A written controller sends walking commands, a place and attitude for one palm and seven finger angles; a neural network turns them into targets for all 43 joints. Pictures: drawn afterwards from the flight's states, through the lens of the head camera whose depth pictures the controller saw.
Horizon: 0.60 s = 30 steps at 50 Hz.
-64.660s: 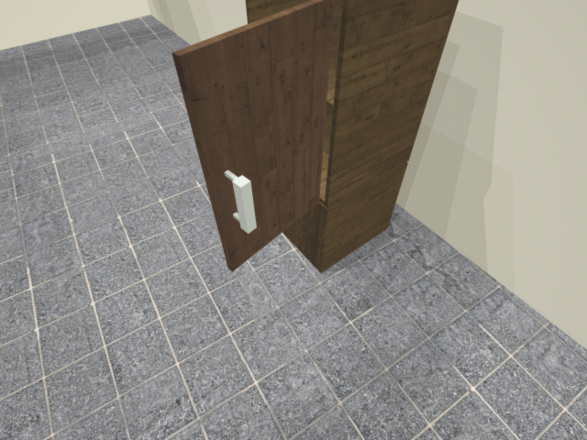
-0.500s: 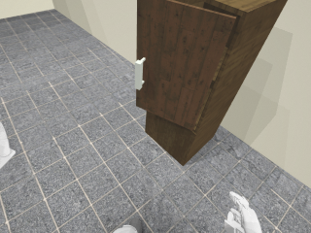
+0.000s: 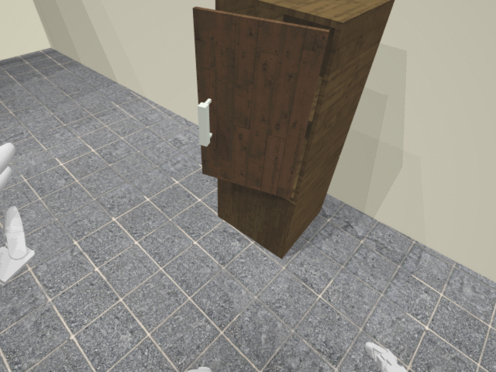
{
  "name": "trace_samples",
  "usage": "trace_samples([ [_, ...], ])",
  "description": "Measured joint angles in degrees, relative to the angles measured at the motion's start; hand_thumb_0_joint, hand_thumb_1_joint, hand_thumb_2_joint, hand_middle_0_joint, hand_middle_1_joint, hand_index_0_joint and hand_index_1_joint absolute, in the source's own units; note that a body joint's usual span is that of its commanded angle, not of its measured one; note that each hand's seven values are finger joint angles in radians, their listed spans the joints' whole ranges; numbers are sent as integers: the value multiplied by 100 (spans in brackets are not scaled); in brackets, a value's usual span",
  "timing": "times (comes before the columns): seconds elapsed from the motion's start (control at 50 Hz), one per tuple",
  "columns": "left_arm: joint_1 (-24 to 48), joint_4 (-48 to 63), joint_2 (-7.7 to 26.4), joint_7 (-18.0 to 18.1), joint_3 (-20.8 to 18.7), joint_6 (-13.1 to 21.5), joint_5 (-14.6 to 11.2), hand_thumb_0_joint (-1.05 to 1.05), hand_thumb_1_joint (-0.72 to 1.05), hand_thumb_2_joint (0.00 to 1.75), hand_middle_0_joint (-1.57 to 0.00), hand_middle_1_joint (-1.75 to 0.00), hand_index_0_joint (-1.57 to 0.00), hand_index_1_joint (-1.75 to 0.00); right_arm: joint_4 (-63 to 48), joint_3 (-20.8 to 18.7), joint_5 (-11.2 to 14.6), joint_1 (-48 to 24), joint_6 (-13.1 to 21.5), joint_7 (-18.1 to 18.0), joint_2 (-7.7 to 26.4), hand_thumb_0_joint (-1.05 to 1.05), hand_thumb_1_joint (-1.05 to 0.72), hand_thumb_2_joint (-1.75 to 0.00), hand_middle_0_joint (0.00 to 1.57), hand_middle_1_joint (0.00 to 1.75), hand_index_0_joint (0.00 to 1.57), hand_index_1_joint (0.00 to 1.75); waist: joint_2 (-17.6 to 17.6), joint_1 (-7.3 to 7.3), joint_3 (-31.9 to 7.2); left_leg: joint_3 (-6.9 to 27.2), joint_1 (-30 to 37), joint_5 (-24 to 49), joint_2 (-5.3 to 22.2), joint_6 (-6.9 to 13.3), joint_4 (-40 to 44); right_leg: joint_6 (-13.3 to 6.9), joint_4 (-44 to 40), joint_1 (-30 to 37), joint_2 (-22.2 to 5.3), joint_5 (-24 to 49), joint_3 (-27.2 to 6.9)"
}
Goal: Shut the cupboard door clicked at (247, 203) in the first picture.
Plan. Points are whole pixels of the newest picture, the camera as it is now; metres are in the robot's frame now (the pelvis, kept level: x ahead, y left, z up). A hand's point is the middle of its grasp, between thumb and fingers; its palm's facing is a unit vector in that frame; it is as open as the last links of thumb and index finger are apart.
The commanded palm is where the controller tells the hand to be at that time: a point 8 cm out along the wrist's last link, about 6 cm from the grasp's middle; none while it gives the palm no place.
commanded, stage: stop stepping back and stand still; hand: left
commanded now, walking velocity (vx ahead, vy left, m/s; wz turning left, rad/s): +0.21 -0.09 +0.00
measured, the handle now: (206, 122) +0.87 +0.19 -0.07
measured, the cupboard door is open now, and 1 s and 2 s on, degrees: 18 18 18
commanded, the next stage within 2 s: let the arm hang, fingers relaxed in 0.32 s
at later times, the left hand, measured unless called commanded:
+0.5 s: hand (49, 283) +0.21 +0.29 +0.08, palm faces +0.34 -0.80 -0.50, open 7.4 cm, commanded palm none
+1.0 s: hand out of the picture -0.05 +0.22 -0.16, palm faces +0.08 -0.97 -0.22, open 7.2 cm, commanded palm none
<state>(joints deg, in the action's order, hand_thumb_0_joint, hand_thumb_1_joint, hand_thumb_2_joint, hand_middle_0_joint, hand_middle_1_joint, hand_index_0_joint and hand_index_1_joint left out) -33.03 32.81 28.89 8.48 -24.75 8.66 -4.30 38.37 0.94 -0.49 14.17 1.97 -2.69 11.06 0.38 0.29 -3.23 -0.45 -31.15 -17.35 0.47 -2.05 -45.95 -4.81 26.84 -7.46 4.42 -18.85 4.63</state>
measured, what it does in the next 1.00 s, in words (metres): steps on the spot: left foot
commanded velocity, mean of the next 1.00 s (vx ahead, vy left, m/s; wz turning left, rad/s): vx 0.02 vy -0.03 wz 0.00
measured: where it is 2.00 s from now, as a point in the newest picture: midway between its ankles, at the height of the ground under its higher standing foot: outside the picture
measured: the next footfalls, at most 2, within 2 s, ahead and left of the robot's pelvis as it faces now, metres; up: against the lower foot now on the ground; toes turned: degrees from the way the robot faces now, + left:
left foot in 0.10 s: +0.09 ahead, +0.14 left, +0.00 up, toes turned +5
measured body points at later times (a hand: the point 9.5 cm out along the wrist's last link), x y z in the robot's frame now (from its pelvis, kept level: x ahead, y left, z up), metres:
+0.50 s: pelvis +0.01 +0.02 -0.01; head +0.01 -0.01 +0.44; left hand +0.18 +0.33 +0.11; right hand +0.17 -0.21 -0.12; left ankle +0.05 +0.14 -0.73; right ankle -0.03 -0.07 -0.73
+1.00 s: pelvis +0.00 +0.03 +0.01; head +0.01 +0.03 +0.46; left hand -0.05 +0.27 -0.15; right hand +0.02 -0.20 -0.15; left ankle +0.05 +0.14 -0.73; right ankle -0.03 -0.07 -0.73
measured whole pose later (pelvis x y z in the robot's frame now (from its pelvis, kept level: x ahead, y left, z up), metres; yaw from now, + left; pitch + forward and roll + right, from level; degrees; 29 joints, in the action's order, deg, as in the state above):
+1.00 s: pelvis +0.00 +0.03 +0.01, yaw +4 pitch -2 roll -1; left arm -20.1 -63.8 11.1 0.9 -0.4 -1.2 0.6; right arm 61.7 0.7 -0.9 15.6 -1.5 -1.7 9.7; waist -0.9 -0.1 3.0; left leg -1.7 -14.3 -8.8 0.6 1.1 -25.4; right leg -1.3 22.7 -4.5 1.0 -16.0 4.0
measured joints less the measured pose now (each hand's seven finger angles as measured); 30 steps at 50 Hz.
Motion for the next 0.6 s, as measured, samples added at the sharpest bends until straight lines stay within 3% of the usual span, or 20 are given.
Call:
trace_samples([
  [0.04, 250, -406, -187, 80, 40, -48, 24, 1, 89, 89, -22, -31, -22, -30, 104, -26, 44, 153, -53, -68, 67, 1, -90, -90, 20, 30, 20, 30, 11, -42, -131, 10, 288, -95, 106, 85, -50, 96, 155, 19, -93, -158, 13],
  [0.1, 530, -732, -530, 190, 128, -155, 64, 1, 89, 89, -21, -31, -22, -30, 109, -64, 54, 387, 2, -184, 236, 1, -90, -90, 20, 30, 20, 30, -44, -188, -225, -7, 990, -154, 319, 209, 768, 224, 519, -46, -223, -427, 166],
  [0.12, 594, -762, -618, 207, 157, -165, 67, 1, 89, 89, -21, -31, -22, -30, 129, -90, 55, 400, 35, -222, 265, 1, -90, -90, 20, 30, 20, 30, -22, -252, -186, -19, 1037, 76, 286, 221, 897, 270, 701, -101, -306, -538, 222],
  [0.16, 554, -712, -724, 204, 124, -174, 43, 1, 89, 89, -21, -30, -21, -30, 156, -91, 55, 314, 80, -262, 227, 1, -90, -90, 20, 30, 20, 30, 136, -238, -28, -159, 1072, 224, 169, 224, 863, 350, 939, -186, -452, -610, 78],
  [0.22, 370, -528, -642, 147, 20, -96, 62, 2, 89, 89, -21, -30, -21, -30, 61, -41, -20, 206, 257, -254, 36, 1, -90, -90, 20, 30, 20, 30, 258, -291, 150, -262, 1141, 372, 113, 232, 1124, 407, 1051, -402, -385, -579, -198],
  [0.32, 109, -206, -376, 87, -90, 127, 118, 2, 89, 89, -21, -30, -21, -30, -156, 87, -36, 155, 404, -115, -181, 1, -90, -90, 20, 30, 20, 30, 120, -310, 273, -159, 1151, 651, 168, 163, 1566, 244, 328, -339, -245, -42, -121],
  [0.42, -235, -266, -389, 102, -69, 171, 77, 1, 89, 89, -21, -30, -22, -30, -166, 74, 28, 115, 258, -29, -102, 1, -90, -90, 20, 30, 20, 30, -182, -162, 133, -63, 1034, 521, 265, 158, 1310, 146, 155, -284, -103, -37, -115],
  [0.46, 218, -1110, -477, -148, 356, 113, 336, 1, 89, 89, -21, -30, -21, -30, 108, -58, 16, 20, 364, 158, 78, 1, -90, -90, 20, 30, 20, 30, -315, -73, 73, -40, 841, 460, 202, 160, 953, 177, 427, -397, -173, -183, -60],
  [0.52, 1117, -3182, -926, -540, 1219, -570, 490, 0, 90, 90, -20, -30, -21, -30, 424, -137, -25, -219, 142, 242, 395, 1, -90, -90, 20, 30, 20, 30, -474, 5, 42, -80, 752, 279, 52, 223, 668, 260, 948, -566, -351, -502, -35],
  [0.6, 1731, -5790, -1532, -768, 2082, -1181, 558, 1, 91, 90, -20, -30, -20, -30, 597, -130, -100, -431, -183, 234, 482, 1, -90, -90, 20, 30, 20, 30, -363, -138, 226, -46, 835, 65, -43, 252, 603, 272, 1281, -583, -452, -705, 29],
])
